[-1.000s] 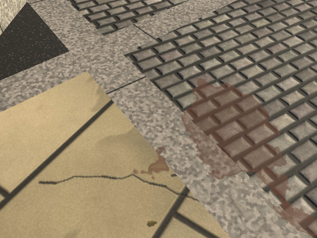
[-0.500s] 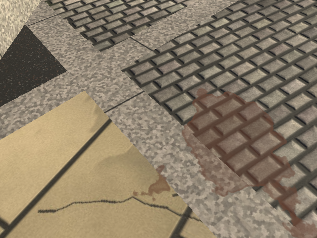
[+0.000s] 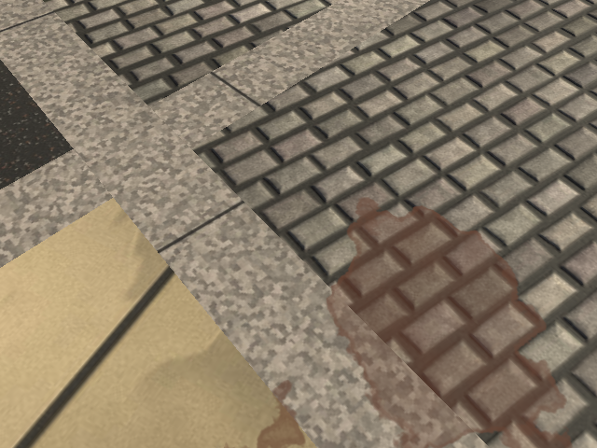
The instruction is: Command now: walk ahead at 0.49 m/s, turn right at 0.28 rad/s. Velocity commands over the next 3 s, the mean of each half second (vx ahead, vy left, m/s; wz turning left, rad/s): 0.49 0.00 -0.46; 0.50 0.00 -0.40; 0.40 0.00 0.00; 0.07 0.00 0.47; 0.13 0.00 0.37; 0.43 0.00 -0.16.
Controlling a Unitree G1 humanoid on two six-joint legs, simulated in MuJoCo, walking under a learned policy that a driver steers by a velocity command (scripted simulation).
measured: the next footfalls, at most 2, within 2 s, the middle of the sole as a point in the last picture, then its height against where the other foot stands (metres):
right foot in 0.40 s outside the picture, level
left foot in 0.90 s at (348, 331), level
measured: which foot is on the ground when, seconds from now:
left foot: down 0.00-0.42, up 0.44-0.88, down 0.90-1.00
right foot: up 0.00-0.38, down 0.40-0.90, up 0.92-1.00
